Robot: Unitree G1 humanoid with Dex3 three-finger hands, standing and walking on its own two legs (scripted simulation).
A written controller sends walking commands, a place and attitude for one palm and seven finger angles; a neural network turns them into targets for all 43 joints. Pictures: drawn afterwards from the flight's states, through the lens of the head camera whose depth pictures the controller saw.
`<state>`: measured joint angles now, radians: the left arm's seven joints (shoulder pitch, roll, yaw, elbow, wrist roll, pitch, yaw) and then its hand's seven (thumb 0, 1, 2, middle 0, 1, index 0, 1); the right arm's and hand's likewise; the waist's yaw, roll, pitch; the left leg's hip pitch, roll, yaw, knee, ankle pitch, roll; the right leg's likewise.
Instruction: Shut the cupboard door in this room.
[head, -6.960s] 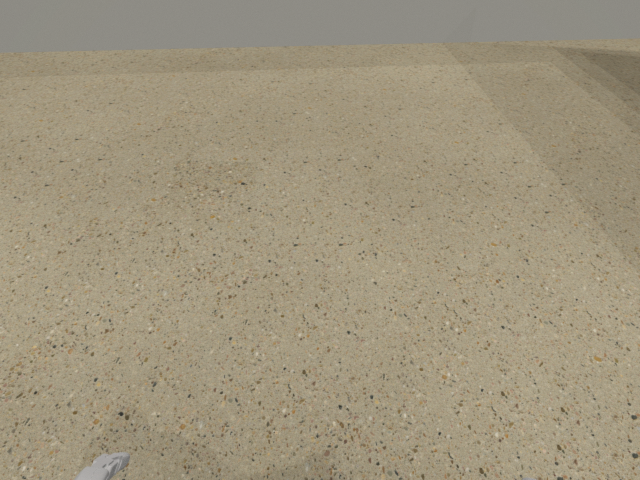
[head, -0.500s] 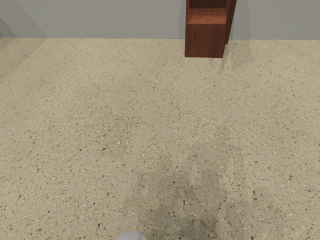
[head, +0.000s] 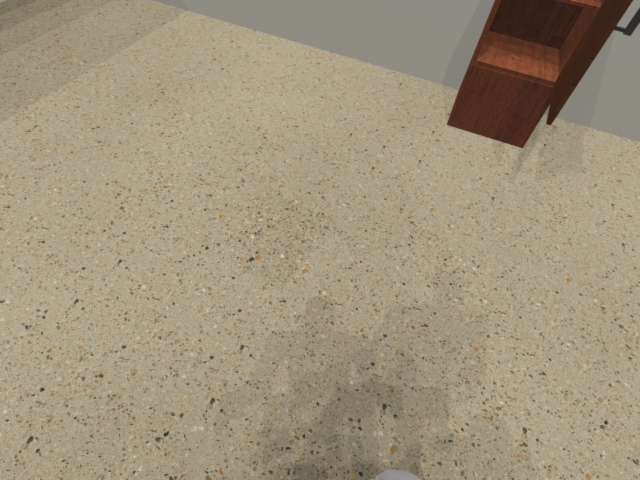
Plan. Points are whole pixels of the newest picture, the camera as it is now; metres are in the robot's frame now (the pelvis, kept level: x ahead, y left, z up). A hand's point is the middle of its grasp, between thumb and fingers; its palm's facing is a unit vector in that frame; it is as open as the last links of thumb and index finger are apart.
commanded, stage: stand and wait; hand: left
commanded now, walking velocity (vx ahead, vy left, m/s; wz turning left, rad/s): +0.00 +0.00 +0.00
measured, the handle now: (634, 10) +1.51 -0.90 +0.03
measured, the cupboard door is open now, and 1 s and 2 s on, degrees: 86 86 86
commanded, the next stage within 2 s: turn or walk to find it in 0.26 s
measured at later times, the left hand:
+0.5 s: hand out of the picture +0.04 +0.14 -0.16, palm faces +0.12 -0.96 -0.26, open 7.2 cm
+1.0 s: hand out of the picture -0.04 +0.14 -0.18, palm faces +0.06 -0.97 -0.23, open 7.4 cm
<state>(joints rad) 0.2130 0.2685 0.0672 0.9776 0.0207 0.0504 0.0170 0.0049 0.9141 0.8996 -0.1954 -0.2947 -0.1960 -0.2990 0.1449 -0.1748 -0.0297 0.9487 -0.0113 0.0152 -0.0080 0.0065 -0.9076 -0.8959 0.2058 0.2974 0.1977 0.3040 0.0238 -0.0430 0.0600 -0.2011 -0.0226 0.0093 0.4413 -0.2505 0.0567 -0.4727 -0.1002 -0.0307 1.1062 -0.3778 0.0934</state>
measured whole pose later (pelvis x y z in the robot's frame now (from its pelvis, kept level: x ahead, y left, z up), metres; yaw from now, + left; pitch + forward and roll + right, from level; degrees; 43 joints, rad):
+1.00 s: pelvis -0.03 -0.04 -0.01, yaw +1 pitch -2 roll +1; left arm 0.28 0.15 0.03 1.12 0.02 0.01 0.02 0.00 0.91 0.90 -0.20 -0.29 -0.20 -0.30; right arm 0.19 -0.18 -0.05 1.08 -0.01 0.02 -0.04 0.01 -0.93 -0.90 0.20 0.30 0.20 0.30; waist 0.01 0.04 0.04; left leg -0.20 0.08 0.09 0.58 -0.37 -0.03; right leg -0.26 -0.03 -0.08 0.59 -0.30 -0.02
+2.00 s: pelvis -0.06 -0.04 -0.01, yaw +13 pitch +0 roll +1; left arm 0.23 0.15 0.03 1.05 0.03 0.00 0.03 0.00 0.92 0.90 -0.20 -0.30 -0.20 -0.30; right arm 0.20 -0.20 -0.06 1.06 -0.01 0.05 -0.01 0.01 -0.92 -0.90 0.20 0.30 0.19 0.30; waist 0.00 0.01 0.05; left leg -0.35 0.03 0.01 0.84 -0.46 -0.03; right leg -0.18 -0.06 -0.14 0.51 -0.32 -0.02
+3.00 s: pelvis -0.08 -0.09 +0.00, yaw +38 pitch +0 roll +2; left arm 0.26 0.17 0.03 0.97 0.03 0.00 0.03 0.00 0.91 0.90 -0.20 -0.30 -0.20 -0.30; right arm 0.20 -0.25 -0.08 1.01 -0.02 0.09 0.01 0.01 -0.91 -0.90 0.20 0.30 0.19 0.30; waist 0.01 0.01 0.08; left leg -0.38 0.05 0.00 0.93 -0.44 -0.08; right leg -0.23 -0.11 -0.25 0.50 -0.27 -0.04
